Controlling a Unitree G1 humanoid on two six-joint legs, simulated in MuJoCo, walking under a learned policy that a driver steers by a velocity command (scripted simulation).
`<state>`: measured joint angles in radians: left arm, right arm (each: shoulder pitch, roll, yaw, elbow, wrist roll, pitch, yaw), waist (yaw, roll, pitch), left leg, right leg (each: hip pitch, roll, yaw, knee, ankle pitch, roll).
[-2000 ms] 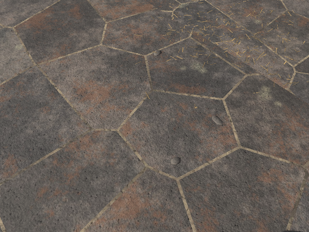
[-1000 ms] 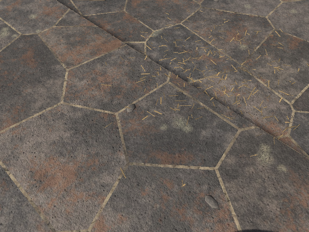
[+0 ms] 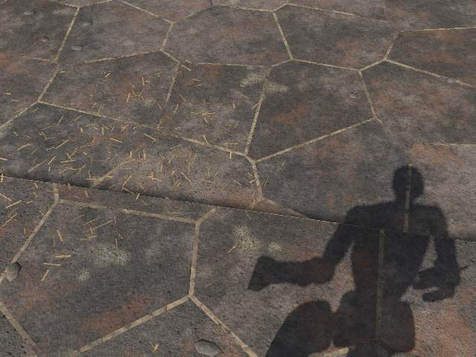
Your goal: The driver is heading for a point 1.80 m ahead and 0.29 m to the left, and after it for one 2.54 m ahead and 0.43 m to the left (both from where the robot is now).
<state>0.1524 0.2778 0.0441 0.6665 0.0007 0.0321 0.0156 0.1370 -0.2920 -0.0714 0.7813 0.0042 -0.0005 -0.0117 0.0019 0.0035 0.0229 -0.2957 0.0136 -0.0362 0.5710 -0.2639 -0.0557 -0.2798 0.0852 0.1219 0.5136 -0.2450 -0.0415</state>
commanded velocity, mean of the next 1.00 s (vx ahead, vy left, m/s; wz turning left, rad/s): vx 0.14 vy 0.00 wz -0.05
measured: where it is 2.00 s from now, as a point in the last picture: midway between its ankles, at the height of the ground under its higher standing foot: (244, 282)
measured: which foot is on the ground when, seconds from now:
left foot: up 0.00-0.00, down 0.02-0.80, up 0.82-1.00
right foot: down 0.00-1.00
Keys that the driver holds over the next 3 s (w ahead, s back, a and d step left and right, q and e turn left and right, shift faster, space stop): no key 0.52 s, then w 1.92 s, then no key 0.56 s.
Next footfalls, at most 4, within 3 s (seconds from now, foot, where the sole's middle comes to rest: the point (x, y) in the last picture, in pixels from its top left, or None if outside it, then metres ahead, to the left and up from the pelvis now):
0.02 left None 0.04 0.14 -0.77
1.24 left None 0.45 0.13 -0.77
1.80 right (284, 264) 0.77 -0.10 -0.77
2.34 left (204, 211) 0.97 0.16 -0.77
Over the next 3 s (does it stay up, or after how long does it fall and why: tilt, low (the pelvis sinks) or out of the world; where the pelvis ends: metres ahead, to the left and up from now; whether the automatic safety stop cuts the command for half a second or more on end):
stays up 1.17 0.03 -0.15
